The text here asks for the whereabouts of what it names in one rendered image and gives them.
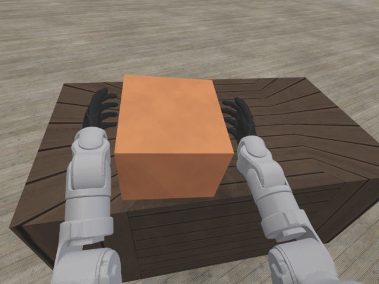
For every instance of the left robot forearm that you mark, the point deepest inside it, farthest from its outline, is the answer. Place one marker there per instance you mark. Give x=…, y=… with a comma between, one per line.
x=88, y=191

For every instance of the right robot forearm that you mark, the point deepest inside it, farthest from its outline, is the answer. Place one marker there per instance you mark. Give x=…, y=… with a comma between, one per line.
x=281, y=217

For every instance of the left robot upper arm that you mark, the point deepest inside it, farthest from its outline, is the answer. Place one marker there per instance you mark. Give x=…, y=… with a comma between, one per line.
x=94, y=266

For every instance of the robot left hand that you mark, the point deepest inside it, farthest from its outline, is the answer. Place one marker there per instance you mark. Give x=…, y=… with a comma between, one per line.
x=94, y=116

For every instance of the carton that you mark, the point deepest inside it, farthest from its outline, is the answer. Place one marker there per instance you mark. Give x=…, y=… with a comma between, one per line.
x=172, y=141

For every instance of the right robot upper arm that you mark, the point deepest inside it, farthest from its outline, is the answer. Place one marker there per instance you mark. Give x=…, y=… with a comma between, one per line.
x=302, y=262

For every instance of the pedestal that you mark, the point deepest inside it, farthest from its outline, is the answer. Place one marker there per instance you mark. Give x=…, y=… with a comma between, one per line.
x=330, y=163

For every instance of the robot right hand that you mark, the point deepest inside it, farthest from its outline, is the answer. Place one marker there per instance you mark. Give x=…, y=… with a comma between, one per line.
x=244, y=124

